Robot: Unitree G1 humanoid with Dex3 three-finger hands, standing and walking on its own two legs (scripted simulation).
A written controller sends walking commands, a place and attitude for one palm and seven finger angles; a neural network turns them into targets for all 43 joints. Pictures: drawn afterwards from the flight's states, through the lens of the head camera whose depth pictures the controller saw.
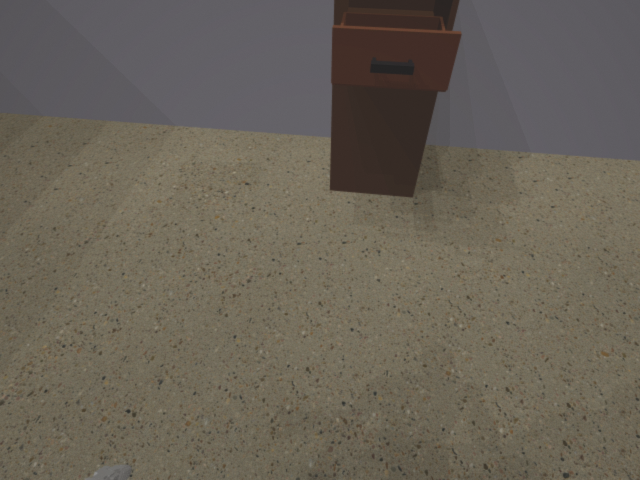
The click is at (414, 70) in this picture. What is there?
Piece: drawer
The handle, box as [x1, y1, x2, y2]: [370, 57, 413, 74]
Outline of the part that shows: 371,60 370,72 412,74 413,71 413,63 409,59 407,62 376,61 373,57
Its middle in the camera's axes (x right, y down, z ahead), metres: +0.20 -0.50 +1.10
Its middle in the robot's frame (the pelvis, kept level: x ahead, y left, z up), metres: +1.17 -0.14 -0.01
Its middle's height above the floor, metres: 0.76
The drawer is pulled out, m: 0.29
